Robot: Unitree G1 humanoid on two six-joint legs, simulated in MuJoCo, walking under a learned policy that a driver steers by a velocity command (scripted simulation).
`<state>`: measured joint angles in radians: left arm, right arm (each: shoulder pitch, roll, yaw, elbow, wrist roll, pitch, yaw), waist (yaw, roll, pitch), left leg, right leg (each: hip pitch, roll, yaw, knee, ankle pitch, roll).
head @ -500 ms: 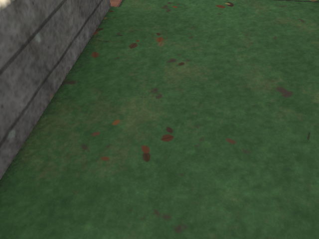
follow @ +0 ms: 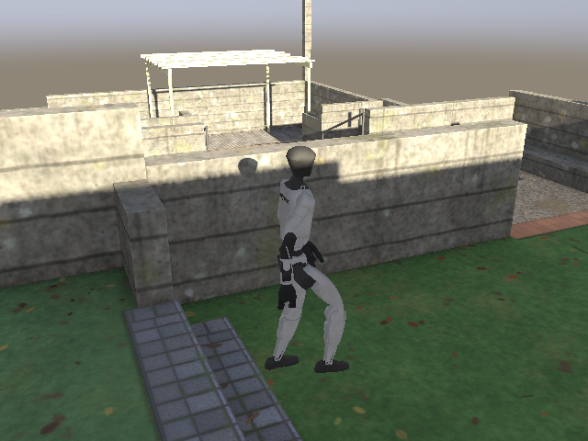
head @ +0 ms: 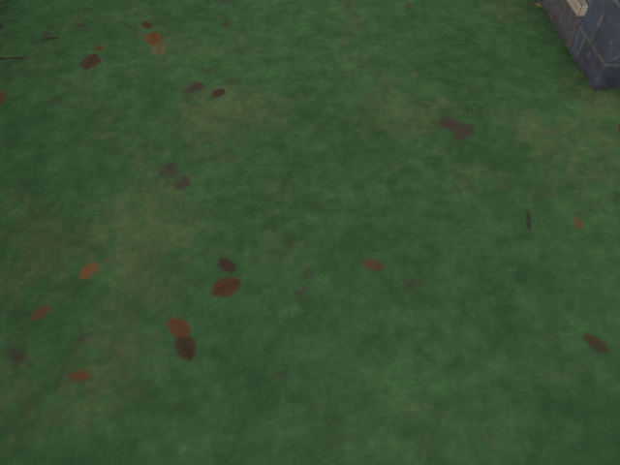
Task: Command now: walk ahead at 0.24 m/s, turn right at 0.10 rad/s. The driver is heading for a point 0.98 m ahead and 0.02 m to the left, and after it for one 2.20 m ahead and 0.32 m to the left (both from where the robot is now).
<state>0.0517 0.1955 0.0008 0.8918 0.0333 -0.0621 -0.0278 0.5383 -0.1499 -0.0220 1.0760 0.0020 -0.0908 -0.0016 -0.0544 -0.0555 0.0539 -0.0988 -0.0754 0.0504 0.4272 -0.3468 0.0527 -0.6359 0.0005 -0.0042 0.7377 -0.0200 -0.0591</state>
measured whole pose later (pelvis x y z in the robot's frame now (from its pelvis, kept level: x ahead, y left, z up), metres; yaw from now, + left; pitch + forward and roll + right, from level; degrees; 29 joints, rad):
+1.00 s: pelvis +0.14 +0.04 +0.01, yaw -1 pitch -2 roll +0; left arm 0.32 0.12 0.00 1.16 0.01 -0.01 0.03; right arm 0.34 -0.13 0.01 1.11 -0.01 -0.02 -0.03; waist 0.00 0.00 0.02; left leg -0.11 -0.02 0.03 0.42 -0.28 0.04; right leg -0.20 0.03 -0.01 0.41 -0.18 -0.02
